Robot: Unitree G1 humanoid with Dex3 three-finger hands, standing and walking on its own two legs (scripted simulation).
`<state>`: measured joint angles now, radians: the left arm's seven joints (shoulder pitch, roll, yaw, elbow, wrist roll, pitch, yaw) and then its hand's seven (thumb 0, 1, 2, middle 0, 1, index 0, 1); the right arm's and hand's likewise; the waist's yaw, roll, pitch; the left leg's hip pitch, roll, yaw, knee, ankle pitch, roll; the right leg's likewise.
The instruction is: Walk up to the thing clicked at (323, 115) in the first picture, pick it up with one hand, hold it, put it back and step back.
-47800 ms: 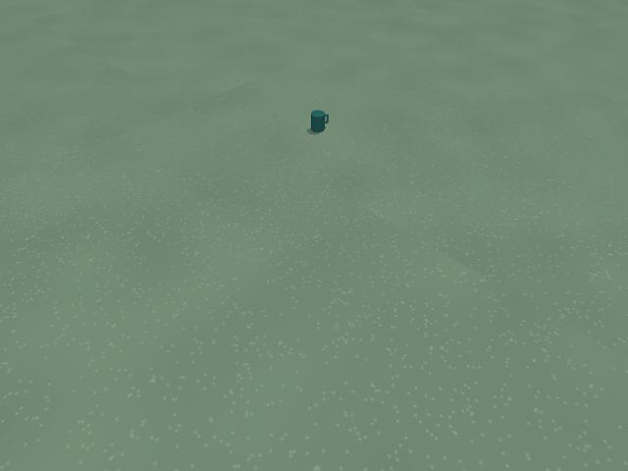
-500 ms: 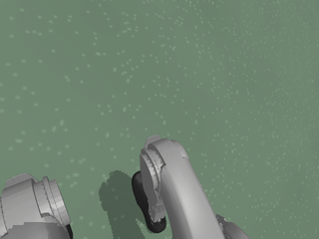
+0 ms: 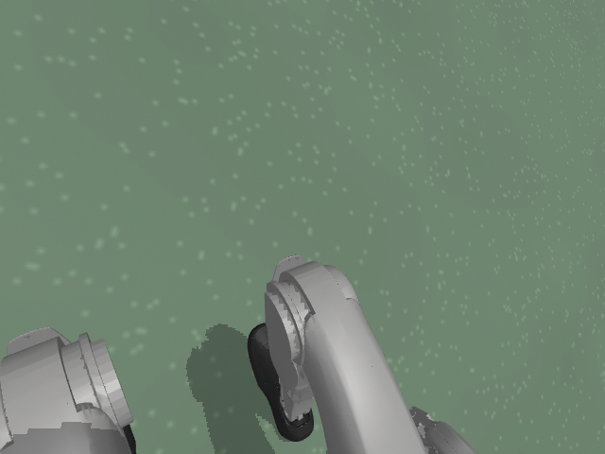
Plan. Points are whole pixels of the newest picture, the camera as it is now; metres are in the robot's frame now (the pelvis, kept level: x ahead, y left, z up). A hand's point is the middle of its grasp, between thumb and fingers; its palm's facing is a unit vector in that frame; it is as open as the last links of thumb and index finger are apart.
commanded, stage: withdraw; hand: left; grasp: from above
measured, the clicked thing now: out of the picture +0.47 +0.35 -0.26
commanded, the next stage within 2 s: home in 0.84 s
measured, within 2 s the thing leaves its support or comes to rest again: neither
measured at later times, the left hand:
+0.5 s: hand out of the picture +0.45 +0.39 -0.05, palm faces -0.52 -0.16 -0.84, open 14.0 cm
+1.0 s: hand out of the picture +0.48 +0.39 -0.10, palm faces -0.34 -0.09 -0.94, open 13.7 cm
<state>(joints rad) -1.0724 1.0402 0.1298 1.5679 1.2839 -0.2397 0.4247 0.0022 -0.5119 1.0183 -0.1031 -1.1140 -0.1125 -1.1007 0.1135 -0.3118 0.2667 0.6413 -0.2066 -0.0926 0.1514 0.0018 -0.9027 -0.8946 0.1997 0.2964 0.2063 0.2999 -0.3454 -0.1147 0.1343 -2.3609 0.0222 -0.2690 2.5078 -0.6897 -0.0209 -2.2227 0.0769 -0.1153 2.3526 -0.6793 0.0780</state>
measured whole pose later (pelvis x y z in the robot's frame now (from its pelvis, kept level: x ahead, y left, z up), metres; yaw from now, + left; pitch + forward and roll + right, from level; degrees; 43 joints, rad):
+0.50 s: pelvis -0.01 +0.00 +0.07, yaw +5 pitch +34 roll -11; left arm -1.02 0.90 -0.01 1.19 1.08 -0.13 -0.06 0.00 -0.50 0.98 -0.10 -0.99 -0.10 -0.99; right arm 0.15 -0.31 0.13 0.59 -0.08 0.05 0.10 0.00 -0.91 -0.90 0.20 0.30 0.21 0.30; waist -0.22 0.02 -0.03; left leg -2.22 0.03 -0.17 2.27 -0.66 0.01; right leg -2.10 0.03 -0.06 2.16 -0.68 0.06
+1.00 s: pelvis -0.01 +0.00 +0.02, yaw +4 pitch +33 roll -11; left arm -1.18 0.99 0.12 1.45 1.29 -0.19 0.28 0.00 -0.45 0.94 -0.15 -0.95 -0.15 -0.94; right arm 0.17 -0.27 0.19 0.64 -0.14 0.05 0.10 0.00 -0.91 -0.90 0.20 0.30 0.21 0.30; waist -0.31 -0.02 0.02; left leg -2.39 0.01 -0.18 2.40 -0.60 0.00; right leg -2.26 0.04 -0.06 2.30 -0.63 0.06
